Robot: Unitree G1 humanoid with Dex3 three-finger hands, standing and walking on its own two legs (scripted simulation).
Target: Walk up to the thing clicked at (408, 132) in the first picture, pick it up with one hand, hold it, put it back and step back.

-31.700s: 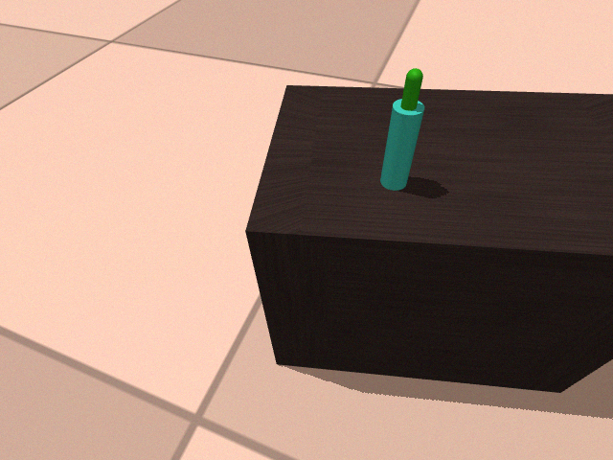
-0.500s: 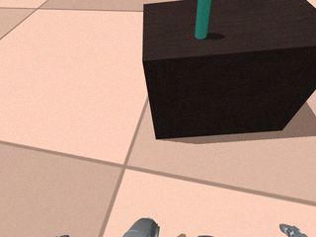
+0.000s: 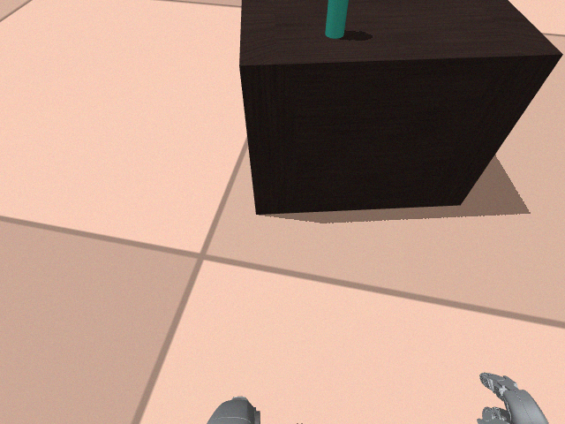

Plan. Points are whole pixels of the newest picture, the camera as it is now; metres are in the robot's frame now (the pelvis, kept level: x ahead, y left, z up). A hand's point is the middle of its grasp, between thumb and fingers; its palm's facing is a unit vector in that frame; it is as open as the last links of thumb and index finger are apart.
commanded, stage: step back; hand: right
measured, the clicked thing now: out of the picture +1.16 -0.09 +0.07
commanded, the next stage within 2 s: stand in 0.96 s
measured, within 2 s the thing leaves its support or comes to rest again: neither
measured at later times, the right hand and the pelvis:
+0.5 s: hand out of the picture +0.04 -0.25 -0.13, palm faces -0.06 +0.93 -0.35, open 7.4 cm; pelvis -0.02 +0.01 +0.01, yaw +3 degrees
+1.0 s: hand out of the picture +0.12 -0.23 -0.14, palm faces -0.13 +0.92 -0.37, open 7.4 cm; pelvis +0.02 +0.02 +0.01, yaw +6 degrees
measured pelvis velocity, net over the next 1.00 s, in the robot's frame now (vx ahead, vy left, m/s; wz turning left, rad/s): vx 0.02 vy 0.02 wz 0.10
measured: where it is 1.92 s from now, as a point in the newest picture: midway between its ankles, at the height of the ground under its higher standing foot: outside the picture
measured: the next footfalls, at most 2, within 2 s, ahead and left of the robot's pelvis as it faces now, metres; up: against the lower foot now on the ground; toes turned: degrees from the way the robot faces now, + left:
left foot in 0.28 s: +0.03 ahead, +0.14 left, +0.00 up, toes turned +2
right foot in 0.56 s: +0.08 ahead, -0.11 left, +0.00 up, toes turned +2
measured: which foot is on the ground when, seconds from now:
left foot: down 0.00-0.02, up 0.04-0.26, down 0.28-0.60, up 0.62-0.84, down 0.86-1.00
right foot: down 0.00-0.32, up 0.34-0.54, down 0.56-1.00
